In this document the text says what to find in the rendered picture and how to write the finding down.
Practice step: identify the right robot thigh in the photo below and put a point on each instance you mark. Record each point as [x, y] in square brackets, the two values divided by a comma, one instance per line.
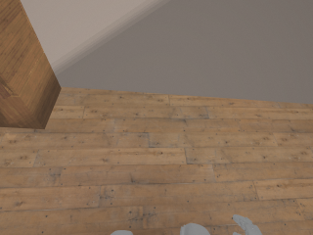
[193, 229]

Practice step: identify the robot right hand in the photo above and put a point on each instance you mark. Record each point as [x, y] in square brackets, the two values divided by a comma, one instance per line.
[246, 225]

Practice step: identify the cupboard door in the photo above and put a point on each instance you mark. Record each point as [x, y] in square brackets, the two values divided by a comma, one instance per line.
[3, 93]

